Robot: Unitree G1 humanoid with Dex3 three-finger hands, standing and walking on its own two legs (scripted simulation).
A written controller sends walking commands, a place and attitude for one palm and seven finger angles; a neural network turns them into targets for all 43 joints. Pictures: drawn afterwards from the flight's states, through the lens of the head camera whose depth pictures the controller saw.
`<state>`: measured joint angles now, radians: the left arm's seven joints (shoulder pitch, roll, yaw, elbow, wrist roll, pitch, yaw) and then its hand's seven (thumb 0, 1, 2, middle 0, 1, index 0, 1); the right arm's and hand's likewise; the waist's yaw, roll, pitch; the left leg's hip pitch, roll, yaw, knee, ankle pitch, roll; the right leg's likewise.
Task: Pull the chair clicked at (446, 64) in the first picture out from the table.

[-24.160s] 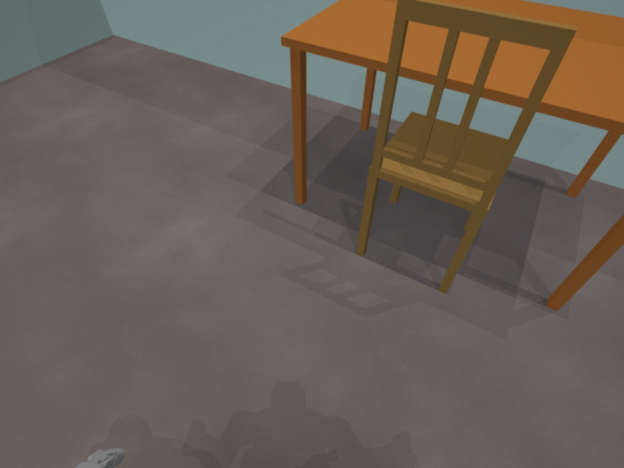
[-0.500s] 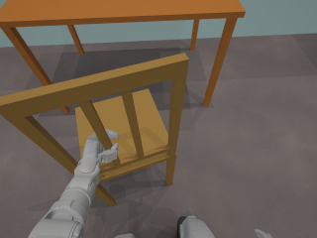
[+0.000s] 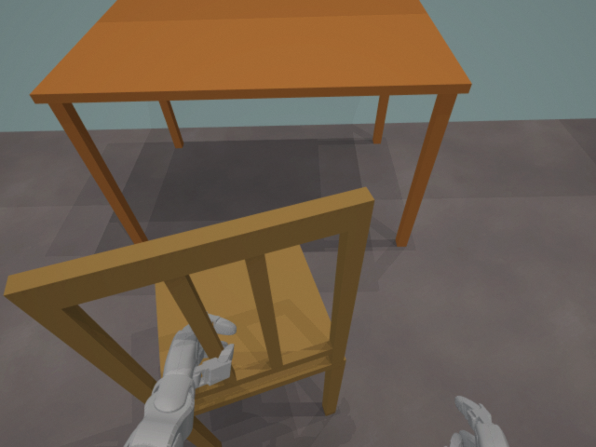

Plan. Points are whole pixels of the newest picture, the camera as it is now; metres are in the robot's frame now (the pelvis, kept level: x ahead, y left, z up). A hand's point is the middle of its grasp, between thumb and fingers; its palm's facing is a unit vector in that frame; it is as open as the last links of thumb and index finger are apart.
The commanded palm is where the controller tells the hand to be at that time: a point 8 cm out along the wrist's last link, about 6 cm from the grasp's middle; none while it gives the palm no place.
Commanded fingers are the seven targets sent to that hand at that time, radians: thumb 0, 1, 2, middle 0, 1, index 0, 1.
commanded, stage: stop walking, hand still on the chair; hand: left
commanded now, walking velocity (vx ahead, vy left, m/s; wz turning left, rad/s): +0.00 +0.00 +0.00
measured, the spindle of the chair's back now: (208, 338) +0.28 +0.15 -0.04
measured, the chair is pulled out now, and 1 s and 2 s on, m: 0.57 0.57 0.57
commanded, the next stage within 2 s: open the thumb and straighten the fingers in 0.26 s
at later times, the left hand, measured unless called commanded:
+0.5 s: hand (219, 360) +0.25 +0.14 -0.07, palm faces +0.03 -0.99 -0.15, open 5.9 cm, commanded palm +0.23 +0.19 -0.05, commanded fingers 0.00 -0.07 0.43 -0.50 -1.45 -0.50 -1.45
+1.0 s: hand (208, 362) +0.25 +0.15 -0.07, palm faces +0.04 -0.98 -0.18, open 16.2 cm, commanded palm +0.23 +0.20 -0.05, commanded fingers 0.00 -0.55 0.20 0.00 0.00 0.00 0.00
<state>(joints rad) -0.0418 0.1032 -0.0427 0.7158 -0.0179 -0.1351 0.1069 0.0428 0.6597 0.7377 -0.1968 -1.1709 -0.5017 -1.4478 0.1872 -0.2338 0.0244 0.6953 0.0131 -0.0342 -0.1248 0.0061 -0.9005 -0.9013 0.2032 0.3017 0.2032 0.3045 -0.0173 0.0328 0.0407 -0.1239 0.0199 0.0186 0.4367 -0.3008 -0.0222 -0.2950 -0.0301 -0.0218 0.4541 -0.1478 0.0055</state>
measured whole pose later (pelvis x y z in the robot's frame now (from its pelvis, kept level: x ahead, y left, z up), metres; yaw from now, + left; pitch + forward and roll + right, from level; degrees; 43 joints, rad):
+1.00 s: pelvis +0.02 +0.01 -0.03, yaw +3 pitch +10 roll +0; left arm 0.19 0.15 -0.04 0.19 -0.04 0.12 0.04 -0.01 -0.52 0.21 -0.15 -0.46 -0.17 -0.47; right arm 0.24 -0.25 0.02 0.56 0.03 -0.15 -0.06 0.01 -0.90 -0.90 0.20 0.30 0.20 0.30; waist -0.02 0.05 -0.11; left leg -0.49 0.00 -0.02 0.80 -0.49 -0.01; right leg -0.63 -0.06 -0.05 0.79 -0.33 0.02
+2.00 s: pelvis +0.01 +0.01 -0.06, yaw +4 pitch +11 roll -1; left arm 0.77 0.17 -0.12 -0.27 0.00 0.13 0.03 -0.01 -0.53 0.20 0.00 0.00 -0.01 0.00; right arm 0.26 -0.21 0.00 0.47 0.04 -0.18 -0.11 0.01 -0.90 -0.90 0.20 0.30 0.20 0.30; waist -0.01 0.05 -0.17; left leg -0.61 0.00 -0.05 0.98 -0.56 -0.01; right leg -0.73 -0.07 -0.08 0.93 -0.39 0.02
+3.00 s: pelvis +0.02 +0.00 -0.01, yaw +3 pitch -2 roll -1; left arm 0.73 0.37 0.11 -0.41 -0.04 0.04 0.12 -0.01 0.09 0.51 -0.35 -0.26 -0.20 -0.17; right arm 0.22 -0.21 0.02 0.63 0.03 -0.22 -0.14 0.01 -0.90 -0.90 0.20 0.30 0.20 0.30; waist 0.04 0.08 0.01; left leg -0.13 0.04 -0.04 0.59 -0.42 -0.03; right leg -0.28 -0.03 -0.08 0.59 -0.27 0.00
